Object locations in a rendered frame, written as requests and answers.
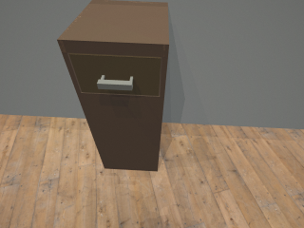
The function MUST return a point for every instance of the handle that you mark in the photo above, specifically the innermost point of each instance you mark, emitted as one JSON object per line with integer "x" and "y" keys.
{"x": 115, "y": 84}

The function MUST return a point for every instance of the cabinet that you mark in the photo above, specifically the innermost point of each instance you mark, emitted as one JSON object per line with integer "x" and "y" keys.
{"x": 126, "y": 128}

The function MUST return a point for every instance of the drawer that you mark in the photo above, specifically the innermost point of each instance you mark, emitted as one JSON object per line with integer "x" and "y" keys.
{"x": 145, "y": 70}

